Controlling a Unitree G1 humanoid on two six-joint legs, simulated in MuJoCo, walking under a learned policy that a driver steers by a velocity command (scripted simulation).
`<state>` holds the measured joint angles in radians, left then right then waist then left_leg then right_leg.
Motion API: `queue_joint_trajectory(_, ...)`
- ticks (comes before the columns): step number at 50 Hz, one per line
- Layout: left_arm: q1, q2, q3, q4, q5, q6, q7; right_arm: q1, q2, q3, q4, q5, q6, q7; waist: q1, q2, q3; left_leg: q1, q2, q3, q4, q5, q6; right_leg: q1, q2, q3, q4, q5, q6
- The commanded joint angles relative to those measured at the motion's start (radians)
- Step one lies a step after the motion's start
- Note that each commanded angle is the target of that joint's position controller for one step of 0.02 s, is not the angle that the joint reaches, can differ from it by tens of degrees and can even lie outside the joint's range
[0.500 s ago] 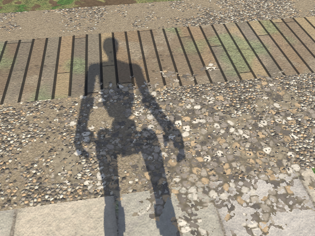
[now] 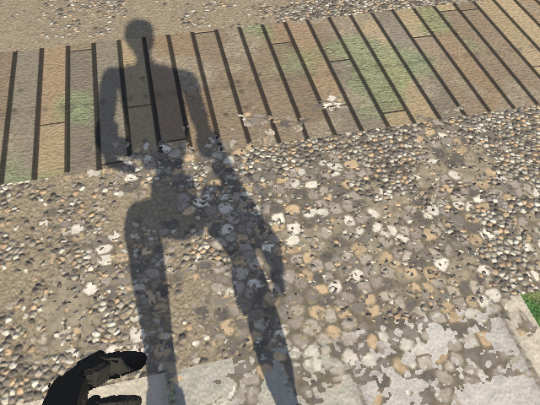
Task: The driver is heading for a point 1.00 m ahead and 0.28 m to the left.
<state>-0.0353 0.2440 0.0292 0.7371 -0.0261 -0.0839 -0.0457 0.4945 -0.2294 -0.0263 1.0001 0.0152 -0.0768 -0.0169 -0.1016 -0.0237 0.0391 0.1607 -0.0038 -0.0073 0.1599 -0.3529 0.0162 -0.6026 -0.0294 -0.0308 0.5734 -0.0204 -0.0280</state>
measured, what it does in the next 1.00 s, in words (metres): walks ahead: right foot, then left foot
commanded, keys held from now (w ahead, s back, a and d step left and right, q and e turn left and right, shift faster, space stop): w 0.88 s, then w+q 0.12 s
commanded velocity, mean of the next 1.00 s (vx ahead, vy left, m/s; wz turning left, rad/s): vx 0.49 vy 0.00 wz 0.02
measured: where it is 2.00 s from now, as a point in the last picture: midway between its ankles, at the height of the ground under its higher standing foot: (198, 204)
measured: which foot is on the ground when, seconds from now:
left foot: down 0.00-0.08, up 0.10-0.58, down 0.60-1.00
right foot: up 0.00-0.06, down 0.08-0.62, up 0.64-1.00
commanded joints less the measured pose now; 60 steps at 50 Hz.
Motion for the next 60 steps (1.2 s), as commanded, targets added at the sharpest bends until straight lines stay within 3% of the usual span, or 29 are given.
queue_joint_trajectory(1,-0.030,0.119,0.035,-0.073,0.000,-0.014,0.002,-0.033,-0.204,-0.048,-0.046,0.002,-0.006,-0.005,0.103,0.152,0.027,-0.095,0.250,-0.071,0.071,0.786,0.120,0.164,0.041,-0.014,-0.041,-0.002,-0.048)
queue_joint_trajectory(3,0.234,0.180,0.072,0.007,-0.002,-0.005,0.015,-0.048,-0.199,-0.046,-0.056,-0.009,0.012,-0.004,0.235,0.149,-0.141,-0.164,0.195,-0.021,0.399,0.996,0.079,0.509,0.075,-0.039,-0.044,-0.024,-0.104)
queue_joint_trajectory(4,0.416,0.242,0.090,0.047,0.009,0.002,0.027,-0.039,-0.163,-0.031,-0.082,-0.029,0.014,-0.004,0.288,0.040,-0.273,-0.404,0.143,-0.003,0.712,0.688,0.054,0.823,-0.110,0.175,-0.009,-0.069,-0.164)
queue_joint_trajectory(5,0.465,0.299,0.093,0.073,0.021,0.001,0.016,0.117,0.004,0.013,-0.086,-0.018,-0.006,0.009,0.189,-0.265,-0.453,-0.727,-0.056,-0.045,1.075,-0.156,0.002,1.083,-0.367,0.712,-0.172,-0.351,-0.342)
queue_joint_trajectory(6,0.429,0.195,0.069,0.074,0.013,-0.001,0.015,0.026,-0.116,-0.014,-0.083,0.013,-0.032,0.017,0.227,-0.178,-0.367,-0.835,-0.020,-0.147,1.192,-0.203,0.021,0.993,-0.338,0.808,-0.305,-0.492,-0.313)
queue_joint_trajectory(7,0.332,0.161,0.057,0.064,0.010,-0.006,0.018,-0.098,-0.175,-0.033,-0.129,0.040,-0.046,0.020,0.204,-0.132,-0.180,-0.906,0.033,-0.110,1.203,-0.115,0.038,0.830,-0.307,0.644,-0.327,-0.453,-0.264)
queue_joint_trajectory(8,0.253,0.145,0.050,0.052,0.015,-0.012,0.017,-0.153,-0.172,-0.031,-0.143,0.034,-0.052,0.014,0.169,-0.027,-0.108,-0.862,0.086,-0.092,1.157,-0.017,0.042,0.669,-0.272,0.522,-0.352,-0.325,-0.240)
queue_joint_trajectory(9,0.206,0.123,0.044,0.047,0.026,-0.018,0.013,-0.169,-0.163,-0.038,-0.143,0.017,-0.048,0.008,0.133,-0.001,-0.066,-0.814,0.119,-0.082,1.103,0.038,0.037,0.548,-0.232,0.425,-0.372,-0.209,-0.224)
queue_joint_trajectory(10,0.185,0.105,0.038,0.050,0.038,-0.023,0.012,-0.140,-0.147,-0.040,-0.139,0.009,-0.037,0.007,0.095,-0.027,-0.064,-0.749,0.146,-0.092,1.073,0.072,0.034,0.474,-0.202,0.360,-0.400,-0.163,-0.216)
queue_joint_trajectory(13,0.197,0.111,0.039,0.079,0.025,-0.035,0.011,-0.140,-0.104,-0.033,-0.151,-0.001,-0.004,0.003,0.062,-0.041,-0.027,-0.727,0.169,-0.073,0.975,0.092,0.009,0.360,-0.181,0.262,-0.469,-0.124,-0.233)
queue_joint_trajectory(17,0.264,0.160,0.049,0.110,0.024,-0.033,0.034,-0.299,-0.109,-0.031,-0.212,-0.018,-0.003,0.003,0.097,-0.009,0.020,-0.825,0.174,-0.057,0.736,0.306,-0.030,0.371,-0.165,0.187,-0.500,-0.074,-0.227)
queue_joint_trajectory(24,0.403,0.194,0.053,0.170,0.002,-0.006,0.046,-0.523,-0.099,-0.014,-0.285,0.002,-0.021,0.036,0.180,-0.011,0.040,-0.779,0.106,-0.014,0.406,0.433,-0.022,0.525,-0.184,0.123,-0.434,-0.047,-0.178)
queue_joint_trajectory(28,0.398,0.216,0.061,0.179,0.004,0.020,0.049,-0.476,-0.147,-0.029,-0.297,0.003,-0.030,0.054,0.125,-0.048,-0.003,-0.675,0.065,0.008,0.337,0.276,0.035,0.641,-0.226,0.139,-0.300,0.140,-0.140)
queue_joint_trajectory(29,0.381,0.211,0.057,0.176,0.007,0.027,0.049,-0.365,-0.178,-0.048,-0.266,0.002,-0.032,0.051,0.062,-0.043,-0.068,-0.523,0.032,0.038,0.311,0.264,0.061,0.630,-0.186,0.102,-0.161,0.301,-0.118)
queue_joint_trajectory(30,0.386,0.175,0.042,0.163,0.019,0.029,0.051,-0.189,-0.237,-0.074,-0.218,-0.003,-0.031,0.042,-0.006,-0.012,-0.197,-0.259,0.071,0.000,0.341,0.284,0.102,0.524,-0.130,0.056,0.068,0.296,-0.086)
queue_joint_trajectory(31,0.471,0.079,0.012,0.131,0.028,0.014,0.047,-0.062,-0.340,-0.098,-0.197,-0.026,-0.025,0.036,0.004,0.190,-0.353,0.127,0.320,-0.396,0.321,0.182,0.233,0.153,0.006,-0.015,0.460,-0.025,-0.015)
queue_joint_trajectory(32,0.488,0.066,0.004,0.145,0.017,-0.010,0.043,-0.029,-0.297,-0.087,-0.186,-0.014,-0.019,0.042,0.000,0.313,-0.426,0.226,0.408,-0.733,0.154,0.048,0.309,-0.052,0.092,0.092,0.656,-0.542,0.002)
queue_joint_trajectory(33,0.418,0.170,0.030,0.131,-0.010,-0.026,0.037,-0.092,-0.229,-0.064,-0.196,-0.008,-0.021,0.043,-0.002,0.220,-0.295,0.137,0.381,-0.637,0.136,-0.017,0.264,-0.156,0.027,0.151,0.745,-0.513,-0.015)
queue_joint_trajectory(34,0.345,0.179,0.032,0.111,-0.019,-0.034,0.035,-0.164,-0.197,-0.054,-0.214,-0.010,-0.021,0.041,0.019,0.160,-0.192,0.002,0.342,-0.488,0.124,0.034,0.230,-0.168,-0.028,0.122,0.729,-0.423,-0.029)
queue_joint_trajectory(35,0.307,0.167,0.032,0.105,-0.007,-0.033,0.040,-0.229,-0.176,-0.048,-0.222,-0.017,-0.022,0.043,0.048,0.096,-0.119,-0.133,0.300,-0.388,0.090,0.116,0.215,-0.135,-0.069,0.102,0.662,-0.341,-0.026)
queue_joint_trajectory(36,0.303,0.162,0.039,0.108,0.005,-0.023,0.045,-0.268,-0.145,-0.039,-0.228,-0.024,-0.027,0.045,0.079,0.100,-0.085,-0.222,0.263,-0.317,0.058,0.193,0.200,-0.081,-0.102,0.108,0.599,-0.285,-0.023)
queue_joint_trajectory(40,0.313,0.108,0.032,0.109,0.018,0.015,0.049,-0.260,-0.161,-0.045,-0.203,-0.020,-0.043,0.045,0.120,0.091,-0.051,-0.321,0.227,-0.185,-0.023,0.365,0.222,-0.036,-0.119,0.095,0.487,-0.178,0.013)
queue_joint_trajectory(49,0.000,0.080,0.019,0.008,0.018,-0.009,0.028,-0.100,-0.201,-0.056,-0.121,0.002,-0.013,0.013,0.030,0.073,0.030,-0.241,0.195,-0.109,-0.021,0.365,0.188,-0.038,-0.051,0.058,-0.001,0.121,0.044)
queue_joint_trajectory(54,-0.012,0.130,0.032,-0.011,0.013,-0.035,0.009,-0.093,-0.219,-0.071,-0.109,0.008,0.011,-0.002,0.068,0.109,0.013,-0.151,0.248,-0.190,0.098,0.422,0.161,0.068,-0.021,0.078,-0.104,0.008,0.012)
queue_joint_trajectory(56,0.175,0.187,0.064,0.041,0.015,-0.042,0.018,-0.118,-0.205,-0.066,-0.120,0.003,0.019,-0.002,0.165,0.108,-0.100,-0.197,0.182,-0.158,0.299,0.589,0.123,0.354,0.006,0.044,-0.138,-0.027,-0.031)
queue_joint_trajectory(57,0.351,0.246,0.083,0.072,0.031,-0.043,0.028,-0.131,-0.156,-0.046,-0.149,-0.012,0.018,0.000,0.237,0.049,-0.253,-0.359,0.116,-0.115,0.566,0.450,0.088,0.650,-0.126,0.164,-0.081,-0.023,-0.090)
queue_joint_trajectory(58,0.441,0.336,0.106,0.090,0.039,-0.029,0.034,-0.010,-0.041,-0.015,-0.177,-0.007,0.000,0.004,0.195,-0.210,-0.400,-0.755,-0.044,-0.022,0.934,-0.030,0.012,1.026,-0.377,0.571,-0.131,-0.148,-0.232)
queue_joint_trajectory(59,0.436,0.246,0.083,0.085,0.029,-0.024,0.033,-0.016,-0.108,-0.028,-0.167,0.017,-0.013,0.005,0.209,-0.240,-0.424,-0.879,-0.021,-0.127,1.094,-0.243,0.010,1.012,-0.403,0.745,-0.240,-0.301,-0.256)
queue_joint_trajectory(60,0.365,0.179,0.064,0.074,0.022,-0.023,0.036,-0.097,-0.188,-0.052,-0.186,0.036,-0.015,0.004,0.208,-0.158,-0.261,-0.945,0.032,-0.132,1.141,-0.174,0.018,0.881,-0.368,0.592,-0.264,-0.341,-0.206)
